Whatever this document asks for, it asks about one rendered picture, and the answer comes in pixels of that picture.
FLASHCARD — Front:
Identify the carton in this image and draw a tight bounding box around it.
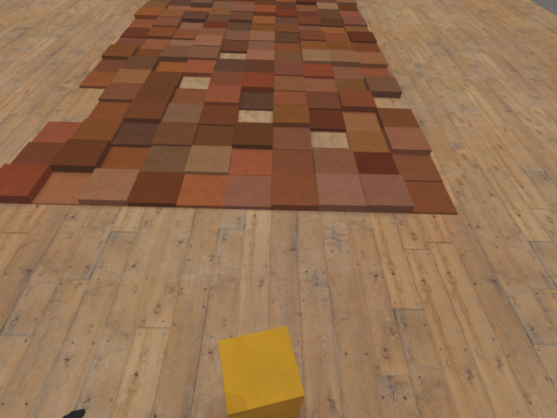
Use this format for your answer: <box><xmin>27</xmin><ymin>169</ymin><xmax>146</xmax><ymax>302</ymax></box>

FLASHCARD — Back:
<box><xmin>218</xmin><ymin>327</ymin><xmax>305</xmax><ymax>418</ymax></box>

